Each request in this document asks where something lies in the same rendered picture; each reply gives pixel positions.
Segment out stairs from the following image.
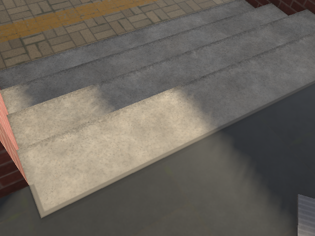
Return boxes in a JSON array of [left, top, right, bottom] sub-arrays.
[[0, 0, 315, 148]]

